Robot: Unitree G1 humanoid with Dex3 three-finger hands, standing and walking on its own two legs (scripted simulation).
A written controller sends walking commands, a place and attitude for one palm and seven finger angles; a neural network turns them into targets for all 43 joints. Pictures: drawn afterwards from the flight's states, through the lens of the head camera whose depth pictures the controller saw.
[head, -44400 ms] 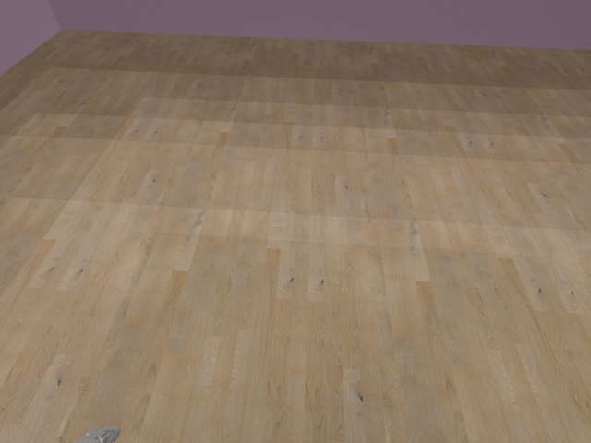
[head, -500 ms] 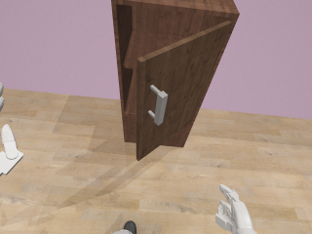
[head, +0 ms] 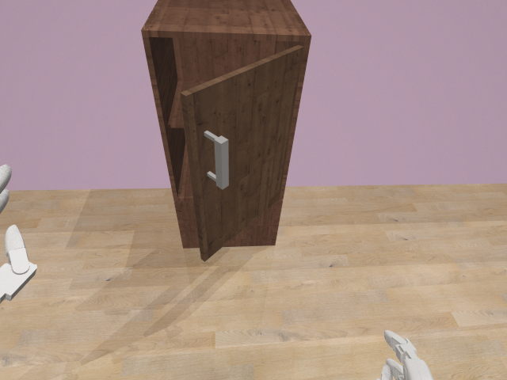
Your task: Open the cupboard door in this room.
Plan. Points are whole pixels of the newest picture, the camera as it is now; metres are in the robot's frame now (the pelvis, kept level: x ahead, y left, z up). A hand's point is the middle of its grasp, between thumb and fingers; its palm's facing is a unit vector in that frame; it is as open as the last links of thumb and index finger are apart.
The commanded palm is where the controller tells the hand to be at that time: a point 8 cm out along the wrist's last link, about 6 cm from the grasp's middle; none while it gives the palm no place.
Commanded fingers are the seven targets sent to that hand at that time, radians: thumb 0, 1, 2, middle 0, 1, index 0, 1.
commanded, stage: stop stepping back and stand still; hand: left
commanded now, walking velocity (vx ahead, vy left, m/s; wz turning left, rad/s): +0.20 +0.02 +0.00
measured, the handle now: (215, 160) +0.59 +0.09 +0.01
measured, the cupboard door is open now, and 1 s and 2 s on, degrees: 44 44 44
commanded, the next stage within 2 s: let the arm hang, fingers relaxed in 0.46 s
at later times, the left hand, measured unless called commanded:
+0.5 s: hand out of the picture +0.16 +0.28 +0.18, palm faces +0.45 -0.76 -0.48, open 7.4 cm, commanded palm +0.09 +0.32 +0.18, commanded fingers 0.00 0.90 0.90 -0.20 -0.30 -0.20 -0.30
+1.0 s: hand out of the picture -0.07 +0.21 -0.17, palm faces +0.13 -0.97 -0.21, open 6.9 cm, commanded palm none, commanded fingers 0.00 0.90 0.90 -0.20 -0.30 -0.20 -0.30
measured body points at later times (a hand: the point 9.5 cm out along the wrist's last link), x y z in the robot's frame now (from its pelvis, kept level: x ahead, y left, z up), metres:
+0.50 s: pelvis -0.03 +0.02 +0.00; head -0.02 +0.03 +0.45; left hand +0.13 +0.32 +0.20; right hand +0.13 -0.19 -0.08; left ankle +0.00 +0.14 -0.73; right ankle -0.03 -0.08 -0.72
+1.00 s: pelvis -0.04 +0.02 +0.01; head -0.02 +0.03 +0.46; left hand -0.07 +0.26 -0.15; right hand -0.03 -0.21 -0.15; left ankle -0.03 +0.14 -0.73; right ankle -0.02 -0.07 -0.73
